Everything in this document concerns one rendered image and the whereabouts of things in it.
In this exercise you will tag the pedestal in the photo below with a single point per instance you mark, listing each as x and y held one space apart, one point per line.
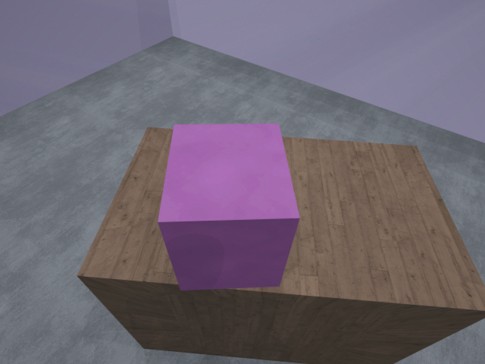
377 270

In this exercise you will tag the carton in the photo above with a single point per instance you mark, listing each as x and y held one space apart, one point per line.
228 212

